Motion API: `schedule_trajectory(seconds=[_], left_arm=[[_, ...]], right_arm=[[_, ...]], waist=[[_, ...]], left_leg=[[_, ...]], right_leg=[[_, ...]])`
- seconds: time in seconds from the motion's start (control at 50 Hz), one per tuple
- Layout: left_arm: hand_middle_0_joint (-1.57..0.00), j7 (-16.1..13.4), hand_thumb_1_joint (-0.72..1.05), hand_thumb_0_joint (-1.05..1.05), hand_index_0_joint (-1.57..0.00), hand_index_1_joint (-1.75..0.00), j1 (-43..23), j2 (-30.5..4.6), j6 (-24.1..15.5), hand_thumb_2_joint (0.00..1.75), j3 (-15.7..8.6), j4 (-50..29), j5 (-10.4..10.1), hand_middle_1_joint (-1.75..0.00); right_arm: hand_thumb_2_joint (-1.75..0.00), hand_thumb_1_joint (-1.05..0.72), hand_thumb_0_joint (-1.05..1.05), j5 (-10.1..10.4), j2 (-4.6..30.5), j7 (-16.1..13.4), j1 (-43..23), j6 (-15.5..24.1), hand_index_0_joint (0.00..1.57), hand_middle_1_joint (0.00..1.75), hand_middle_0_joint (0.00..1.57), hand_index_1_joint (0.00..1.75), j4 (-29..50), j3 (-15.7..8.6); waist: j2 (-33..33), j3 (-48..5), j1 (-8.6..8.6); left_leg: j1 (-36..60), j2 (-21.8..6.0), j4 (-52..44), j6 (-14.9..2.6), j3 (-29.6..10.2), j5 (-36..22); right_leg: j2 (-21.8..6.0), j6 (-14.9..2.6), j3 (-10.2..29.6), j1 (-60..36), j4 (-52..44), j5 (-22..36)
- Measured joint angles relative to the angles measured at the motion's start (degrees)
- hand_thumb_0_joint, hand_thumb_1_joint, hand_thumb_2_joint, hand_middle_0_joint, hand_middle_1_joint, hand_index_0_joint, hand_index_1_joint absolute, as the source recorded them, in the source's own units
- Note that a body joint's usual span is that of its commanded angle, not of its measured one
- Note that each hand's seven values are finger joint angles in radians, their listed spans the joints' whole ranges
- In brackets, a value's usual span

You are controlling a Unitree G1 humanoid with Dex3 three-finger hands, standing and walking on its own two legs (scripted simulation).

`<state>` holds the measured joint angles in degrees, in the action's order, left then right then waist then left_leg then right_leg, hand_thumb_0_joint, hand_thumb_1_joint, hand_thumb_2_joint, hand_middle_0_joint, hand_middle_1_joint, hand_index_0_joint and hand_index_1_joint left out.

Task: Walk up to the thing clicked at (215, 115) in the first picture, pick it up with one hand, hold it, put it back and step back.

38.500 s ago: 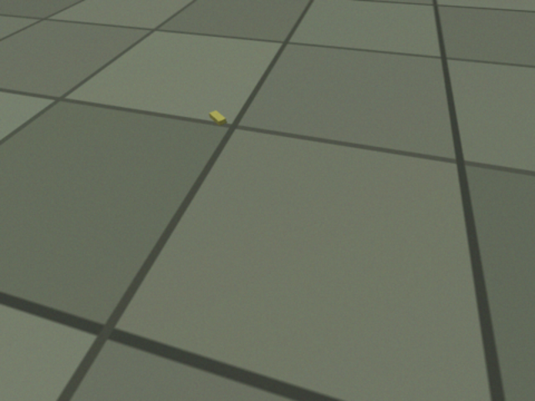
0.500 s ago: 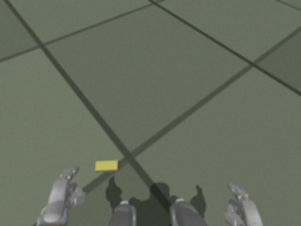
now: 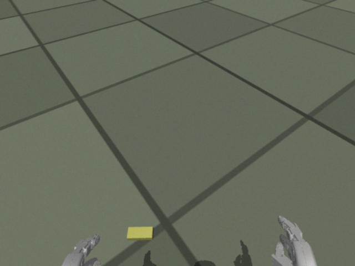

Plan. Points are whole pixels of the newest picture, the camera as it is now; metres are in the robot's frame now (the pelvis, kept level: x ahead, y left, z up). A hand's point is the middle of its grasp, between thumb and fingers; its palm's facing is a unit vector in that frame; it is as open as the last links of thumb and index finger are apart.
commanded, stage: home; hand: left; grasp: from above
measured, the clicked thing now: (140, 233) +0.46 +0.22 -0.70
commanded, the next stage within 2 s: stand in 1.84 s
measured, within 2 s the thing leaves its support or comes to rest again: neither
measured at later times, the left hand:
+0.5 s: hand out of the picture +0.17 +0.17 -0.05, palm faces +0.02 -0.98 -0.21, open 7.4 cm
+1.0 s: hand out of the picture +0.16 +0.17 -0.05, palm faces +0.03 -0.98 -0.21, open 7.4 cm
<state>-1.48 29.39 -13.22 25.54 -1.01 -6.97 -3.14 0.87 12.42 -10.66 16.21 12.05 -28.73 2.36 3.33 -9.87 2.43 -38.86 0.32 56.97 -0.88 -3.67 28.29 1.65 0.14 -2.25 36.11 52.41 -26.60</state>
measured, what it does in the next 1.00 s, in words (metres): stands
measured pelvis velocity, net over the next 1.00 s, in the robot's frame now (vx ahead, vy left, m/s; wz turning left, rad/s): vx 0.00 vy -0.01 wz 0.00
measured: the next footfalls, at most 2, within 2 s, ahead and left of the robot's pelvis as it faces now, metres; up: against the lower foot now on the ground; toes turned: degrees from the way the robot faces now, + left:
none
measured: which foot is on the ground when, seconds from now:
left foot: down 0.00-1.00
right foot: down 0.00-1.00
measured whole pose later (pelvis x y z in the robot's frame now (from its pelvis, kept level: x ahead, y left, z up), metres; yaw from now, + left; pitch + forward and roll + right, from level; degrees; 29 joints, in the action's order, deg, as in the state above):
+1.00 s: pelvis +0.00 -0.01 +0.00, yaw +0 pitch +10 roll -2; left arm -1.0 28.4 -13.2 25.0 -1.1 -6.4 -3.1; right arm 0.6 13.0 -10.2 16.6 12.8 -30.1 1.7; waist 2.8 -9.2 2.3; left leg -38.9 0.0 57.4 0.0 -3.9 28.7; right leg 2.0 -0.6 -2.5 36.6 53.7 -27.4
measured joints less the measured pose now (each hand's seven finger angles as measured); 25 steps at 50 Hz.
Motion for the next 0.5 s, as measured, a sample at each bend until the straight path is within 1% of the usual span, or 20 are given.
schedule_trajectory(seconds=[0.14,0.3,0.5], left_arm=[[-0.2,0.37,0.9,0.02,-0.2,-0.3,-0.96,0.04,-0.17,0.9,-0.02,0.43,0.31,-0.3],[-0.2,0.17,0.9,0.02,-0.2,-0.3,-1.02,-0.08,-0.57,0.9,0.12,0.42,0.4,-0.3],[-0.2,0.27,0.9,0.02,-0.2,-0.3,-1.06,-0.03,-0.62,0.9,-0.1,0.62,0.05,-0.3]], right_arm=[[-0.9,-0.9,0.01,-0.36,0.13,0.3,-0.48,0.9,0.21,0.3,0.21,0.3,-0.47,0.05],[-0.9,-0.9,0.01,-0.37,0.31,0.39,0.28,0.7,0.21,0.3,0.21,0.3,-1.43,-0.12],[-0.9,-0.9,0.01,-0.23,0.28,0.47,1.07,0.51,0.21,0.3,0.21,0.3,-1.78,-0.29]], waist=[[-0.74,0.9,-0.37],[-0.6,0.98,-0.17],[-0.37,0.91,0.05]], left_leg=[[0.01,0.05,0.16,0.19,-0.22,0.07],[0.31,-0.06,0.03,0.3,-0.1,0.23],[0.15,-0.19,0.01,0.44,0.1,0.34]], right_leg=[[-0.04,-0.17,-0.22,0.0,0.34,-0.24],[0.06,-0.27,-0.1,-0.18,0.33,-0.39],[0.17,-0.41,0.1,0.22,0.64,-0.58]])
